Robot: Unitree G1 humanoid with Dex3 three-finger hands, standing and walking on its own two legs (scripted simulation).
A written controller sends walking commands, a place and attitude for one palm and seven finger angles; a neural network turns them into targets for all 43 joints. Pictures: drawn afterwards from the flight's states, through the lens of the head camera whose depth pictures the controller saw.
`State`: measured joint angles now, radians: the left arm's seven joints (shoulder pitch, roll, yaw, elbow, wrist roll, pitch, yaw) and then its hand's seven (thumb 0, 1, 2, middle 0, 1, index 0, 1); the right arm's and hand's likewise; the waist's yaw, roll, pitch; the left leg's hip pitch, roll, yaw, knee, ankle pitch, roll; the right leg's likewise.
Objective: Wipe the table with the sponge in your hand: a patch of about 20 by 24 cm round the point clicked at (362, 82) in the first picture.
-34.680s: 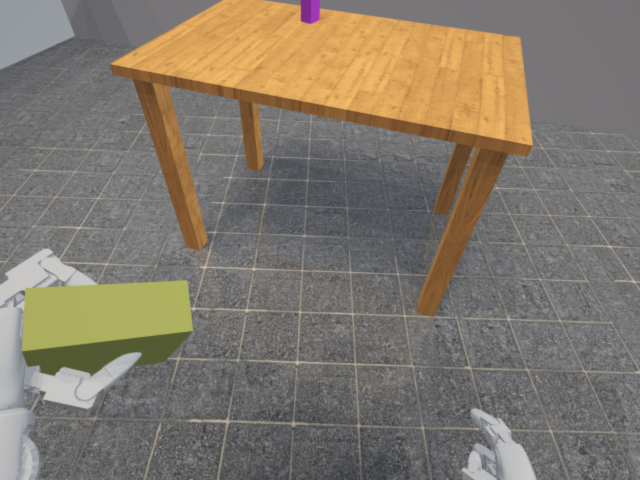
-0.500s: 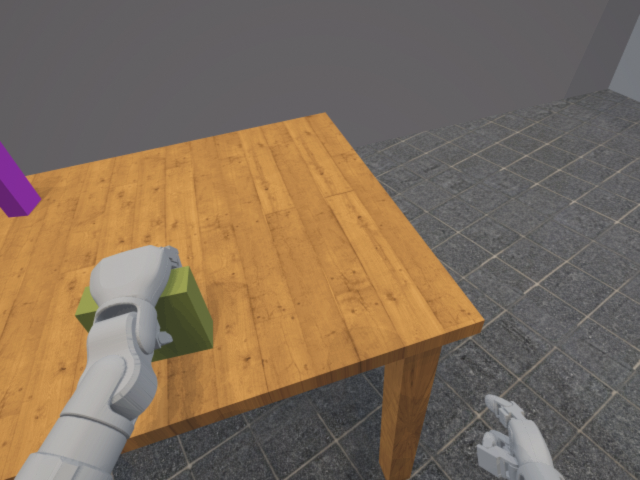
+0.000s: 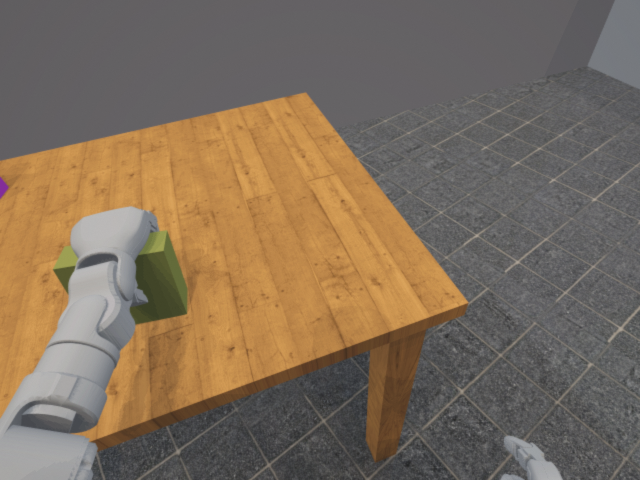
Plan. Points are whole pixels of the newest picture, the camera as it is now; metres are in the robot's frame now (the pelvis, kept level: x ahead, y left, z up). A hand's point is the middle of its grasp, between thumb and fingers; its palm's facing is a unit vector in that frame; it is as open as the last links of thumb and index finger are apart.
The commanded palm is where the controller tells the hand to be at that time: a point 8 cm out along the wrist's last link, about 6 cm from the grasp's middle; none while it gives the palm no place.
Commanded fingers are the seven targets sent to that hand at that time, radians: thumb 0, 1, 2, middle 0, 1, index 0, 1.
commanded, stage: wipe forward along the middle lane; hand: left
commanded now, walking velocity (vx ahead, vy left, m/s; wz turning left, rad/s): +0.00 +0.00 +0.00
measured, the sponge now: (133, 292) +0.34 +0.30 +0.05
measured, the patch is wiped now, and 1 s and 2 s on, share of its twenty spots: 1.00 1.00 1.00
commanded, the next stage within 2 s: slide back across to the first lane in 0.60 s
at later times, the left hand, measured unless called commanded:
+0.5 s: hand (128, 242) +0.40 +0.32 +0.10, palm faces -0.11 +0.00 -0.99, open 9.1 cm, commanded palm +0.38 +0.32 +0.12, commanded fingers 0.00 0.10 1.30 -1.20 -1.60 -1.20 -1.60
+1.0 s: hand (119, 227) +0.43 +0.34 +0.10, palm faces -0.07 -0.02 -1.00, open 9.1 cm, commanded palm +0.39 +0.35 +0.14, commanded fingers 0.00 0.10 1.30 -1.20 -1.60 -1.20 -1.60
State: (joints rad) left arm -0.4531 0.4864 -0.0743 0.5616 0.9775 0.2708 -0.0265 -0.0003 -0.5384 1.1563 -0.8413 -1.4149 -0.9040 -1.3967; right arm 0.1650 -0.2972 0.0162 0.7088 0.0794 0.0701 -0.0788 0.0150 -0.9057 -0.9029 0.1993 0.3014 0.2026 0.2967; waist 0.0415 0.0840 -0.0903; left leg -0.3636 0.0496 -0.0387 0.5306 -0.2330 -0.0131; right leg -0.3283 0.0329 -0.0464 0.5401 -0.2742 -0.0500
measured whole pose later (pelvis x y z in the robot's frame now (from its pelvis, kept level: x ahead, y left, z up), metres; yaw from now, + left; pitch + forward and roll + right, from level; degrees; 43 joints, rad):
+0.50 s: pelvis +0.00 +0.01 +0.00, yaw +0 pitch +7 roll +0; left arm -0.63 0.53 -0.05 0.82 1.01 0.17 0.02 0.01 -0.56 1.18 -0.86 -1.40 -0.91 -1.41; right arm 0.21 -0.30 0.00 0.72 0.09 0.10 -0.07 0.01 -0.91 -0.90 0.20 0.30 0.20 0.30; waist 0.01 0.08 -0.11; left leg -0.45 0.04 -0.04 0.55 -0.24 -0.02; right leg -0.40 0.03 -0.04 0.54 -0.27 -0.04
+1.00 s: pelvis +0.02 +0.03 +0.00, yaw -1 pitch +8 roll -1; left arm -0.62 0.55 0.01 0.82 1.02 0.15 0.05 0.00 -0.54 1.17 -0.84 -1.42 -0.89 -1.44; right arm 0.25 -0.29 -0.01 0.72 0.08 0.13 -0.06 0.01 -0.91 -0.90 0.20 0.30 0.20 0.30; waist -0.01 0.06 -0.11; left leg -0.42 0.03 -0.01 0.53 -0.25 0.00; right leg -0.37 0.01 -0.01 0.49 -0.26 0.00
